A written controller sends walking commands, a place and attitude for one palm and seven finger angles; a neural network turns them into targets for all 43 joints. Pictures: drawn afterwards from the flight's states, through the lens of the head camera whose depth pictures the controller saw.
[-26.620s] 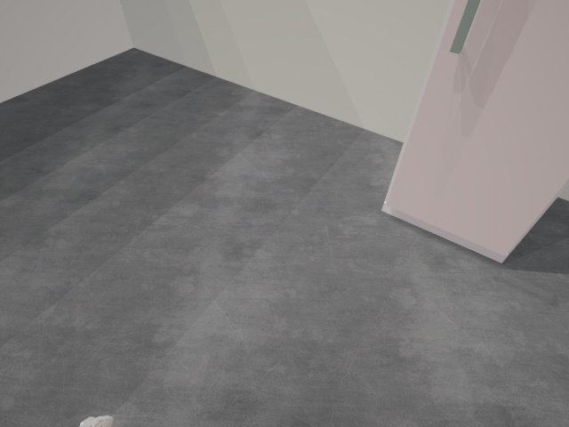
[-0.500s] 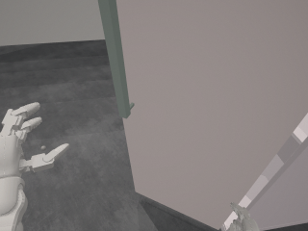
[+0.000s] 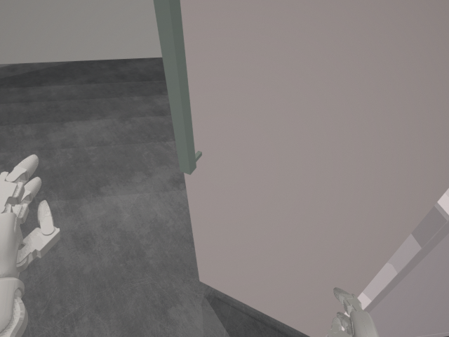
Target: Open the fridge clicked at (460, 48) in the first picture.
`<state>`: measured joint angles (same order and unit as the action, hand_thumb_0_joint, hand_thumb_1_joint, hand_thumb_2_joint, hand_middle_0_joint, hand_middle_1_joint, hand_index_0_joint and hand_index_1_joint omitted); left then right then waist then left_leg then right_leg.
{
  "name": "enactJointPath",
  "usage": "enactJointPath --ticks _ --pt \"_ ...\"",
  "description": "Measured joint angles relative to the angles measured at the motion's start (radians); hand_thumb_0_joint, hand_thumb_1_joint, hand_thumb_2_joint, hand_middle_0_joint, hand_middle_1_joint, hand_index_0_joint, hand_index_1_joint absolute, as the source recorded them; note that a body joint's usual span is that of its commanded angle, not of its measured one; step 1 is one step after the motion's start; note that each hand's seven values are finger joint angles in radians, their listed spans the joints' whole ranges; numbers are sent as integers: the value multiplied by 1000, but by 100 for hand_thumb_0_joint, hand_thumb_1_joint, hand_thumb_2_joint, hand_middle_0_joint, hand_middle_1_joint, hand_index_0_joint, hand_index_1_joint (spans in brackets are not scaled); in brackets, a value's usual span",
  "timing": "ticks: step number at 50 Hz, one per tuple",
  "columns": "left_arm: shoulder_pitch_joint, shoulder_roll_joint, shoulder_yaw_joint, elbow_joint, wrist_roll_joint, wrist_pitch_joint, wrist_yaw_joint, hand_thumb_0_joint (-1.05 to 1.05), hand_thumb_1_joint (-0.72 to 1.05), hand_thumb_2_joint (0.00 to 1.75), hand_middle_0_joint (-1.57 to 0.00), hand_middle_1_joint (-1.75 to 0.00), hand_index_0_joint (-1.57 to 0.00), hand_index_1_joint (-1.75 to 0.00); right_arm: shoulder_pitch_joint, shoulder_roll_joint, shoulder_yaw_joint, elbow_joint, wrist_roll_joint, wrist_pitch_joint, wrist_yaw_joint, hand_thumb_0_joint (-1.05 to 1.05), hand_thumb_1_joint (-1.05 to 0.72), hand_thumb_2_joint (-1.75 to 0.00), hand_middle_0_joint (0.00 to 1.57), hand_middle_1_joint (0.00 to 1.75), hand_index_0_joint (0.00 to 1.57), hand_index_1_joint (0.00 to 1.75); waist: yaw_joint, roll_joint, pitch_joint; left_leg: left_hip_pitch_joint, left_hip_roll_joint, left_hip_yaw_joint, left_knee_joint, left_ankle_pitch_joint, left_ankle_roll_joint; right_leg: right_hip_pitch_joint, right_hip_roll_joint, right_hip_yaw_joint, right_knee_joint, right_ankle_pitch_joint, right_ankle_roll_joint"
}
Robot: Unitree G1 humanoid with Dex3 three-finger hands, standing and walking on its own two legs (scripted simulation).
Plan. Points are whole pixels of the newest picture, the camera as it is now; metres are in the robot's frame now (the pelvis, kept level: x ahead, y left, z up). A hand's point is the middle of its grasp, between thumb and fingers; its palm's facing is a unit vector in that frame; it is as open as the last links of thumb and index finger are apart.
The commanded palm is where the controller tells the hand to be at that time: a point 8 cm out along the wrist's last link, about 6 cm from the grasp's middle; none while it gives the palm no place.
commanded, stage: draw the hand back to the body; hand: left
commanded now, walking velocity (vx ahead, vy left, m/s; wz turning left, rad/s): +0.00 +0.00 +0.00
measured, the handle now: (185, 87) +0.46 +0.15 +0.24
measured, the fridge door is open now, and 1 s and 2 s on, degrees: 57 57 57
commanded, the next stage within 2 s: step back with the hand held close in 0.12 s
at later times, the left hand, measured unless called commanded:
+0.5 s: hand (68, 237) +0.19 +0.26 +0.15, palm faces +0.36 -0.81 -0.46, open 7.4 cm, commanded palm +0.13 +0.30 +0.17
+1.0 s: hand out of the picture +0.10 +0.29 +0.15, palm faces +0.49 -0.75 -0.45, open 7.4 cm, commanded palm +0.04 +0.32 +0.17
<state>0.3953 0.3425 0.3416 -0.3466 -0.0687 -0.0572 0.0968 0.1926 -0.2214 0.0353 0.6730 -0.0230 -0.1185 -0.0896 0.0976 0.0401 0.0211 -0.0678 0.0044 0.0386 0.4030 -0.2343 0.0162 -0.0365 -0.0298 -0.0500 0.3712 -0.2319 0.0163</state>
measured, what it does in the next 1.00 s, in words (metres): shifts its weight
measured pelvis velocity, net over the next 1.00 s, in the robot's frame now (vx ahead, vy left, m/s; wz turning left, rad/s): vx -0.09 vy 0.02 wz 0.03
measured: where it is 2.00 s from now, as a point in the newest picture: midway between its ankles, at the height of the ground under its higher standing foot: outside the picture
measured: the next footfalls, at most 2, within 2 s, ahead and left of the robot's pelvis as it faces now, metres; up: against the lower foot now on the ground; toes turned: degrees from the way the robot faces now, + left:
left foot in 1.48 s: -0.06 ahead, +0.13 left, +0.00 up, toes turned +8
right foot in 1.76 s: -0.29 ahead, -0.09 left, +0.00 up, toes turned -1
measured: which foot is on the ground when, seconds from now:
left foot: down 0.00-1.00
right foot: down 0.00-1.00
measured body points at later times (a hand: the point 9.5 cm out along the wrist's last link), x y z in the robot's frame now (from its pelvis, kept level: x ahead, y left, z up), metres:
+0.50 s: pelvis -0.02 +0.01 +0.00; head -0.02 +0.00 +0.45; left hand +0.16 +0.30 +0.17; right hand +0.16 -0.24 -0.08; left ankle +0.00 +0.11 -0.74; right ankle -0.01 -0.13 -0.74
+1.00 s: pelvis -0.09 +0.02 -0.02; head -0.09 +0.03 +0.43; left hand +0.07 +0.33 +0.18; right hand +0.08 -0.21 -0.10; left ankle +0.00 +0.11 -0.74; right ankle -0.01 -0.13 -0.74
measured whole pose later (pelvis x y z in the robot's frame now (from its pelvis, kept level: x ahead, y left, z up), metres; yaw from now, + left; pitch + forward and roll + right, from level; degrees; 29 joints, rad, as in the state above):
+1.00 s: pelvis -0.09 +0.02 -0.02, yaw +1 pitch -1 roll -2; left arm 0.47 0.39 0.43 -0.45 0.01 -0.28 0.14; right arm 0.25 -0.21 0.01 0.60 -0.01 -0.12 -0.09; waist 0.03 0.00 0.02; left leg -0.43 0.00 0.03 0.65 -0.26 0.06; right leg -0.37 -0.02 -0.01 0.57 -0.18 0.03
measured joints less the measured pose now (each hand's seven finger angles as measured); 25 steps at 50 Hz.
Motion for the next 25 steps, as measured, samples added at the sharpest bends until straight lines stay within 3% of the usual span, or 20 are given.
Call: enactJointPath --ticks 14,19,25 --pt "14 6 2 -6 -1 -14 -7 2 89 90 -21 -31 -21 -30 15 -3 -5 -4 5 7 0 1 -90 -90 20 30 20 30 -17 8 -1 -10 14 2 7 1 -7 -7 14 2 -2 6 -8" --pt "32 20 31 -26 19 -78 5 2 89 90 -21 -31 -21 -30 -6 -15 -9 -41 9 46 5 1 -90 -90 20 30 20 30 -49 10 -19 -113 23 -2 60 -7 -4 -96 21 0 19 16 -6" --pt "111 44 17 -71 26 -94 6 2 89 90 -21 -31 -21 -30 -15 -18 -31 -93 16 85 -6 1 -90 -90 20 30 20 30 -79 -5 -19 -176 8 22 78 4 10 -181 4 23 69 18 9"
